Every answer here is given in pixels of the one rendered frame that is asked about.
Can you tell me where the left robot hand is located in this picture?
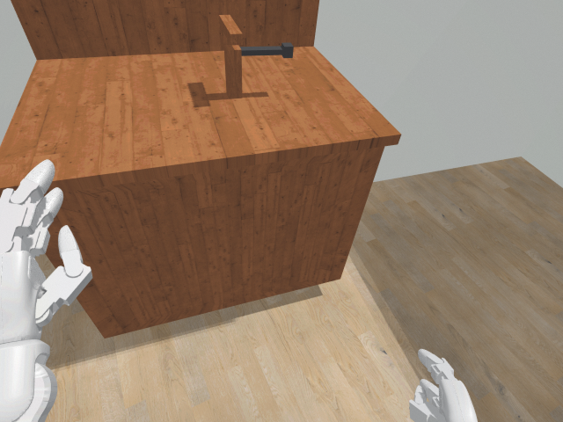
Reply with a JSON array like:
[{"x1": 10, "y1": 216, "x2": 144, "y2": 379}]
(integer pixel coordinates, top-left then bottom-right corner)
[{"x1": 0, "y1": 159, "x2": 92, "y2": 345}]

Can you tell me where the left robot forearm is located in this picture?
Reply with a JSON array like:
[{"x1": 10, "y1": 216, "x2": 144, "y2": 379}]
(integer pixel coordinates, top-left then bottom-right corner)
[{"x1": 0, "y1": 339, "x2": 57, "y2": 422}]

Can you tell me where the right robot hand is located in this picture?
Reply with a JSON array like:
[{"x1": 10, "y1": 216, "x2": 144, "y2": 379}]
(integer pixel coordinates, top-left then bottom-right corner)
[{"x1": 409, "y1": 349, "x2": 478, "y2": 422}]

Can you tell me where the counter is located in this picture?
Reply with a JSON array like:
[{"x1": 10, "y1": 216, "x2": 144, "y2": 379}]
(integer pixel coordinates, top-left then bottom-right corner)
[{"x1": 0, "y1": 0, "x2": 401, "y2": 338}]

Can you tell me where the tap lever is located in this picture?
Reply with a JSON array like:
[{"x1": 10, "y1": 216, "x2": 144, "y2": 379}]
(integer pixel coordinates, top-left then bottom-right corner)
[{"x1": 240, "y1": 42, "x2": 294, "y2": 58}]

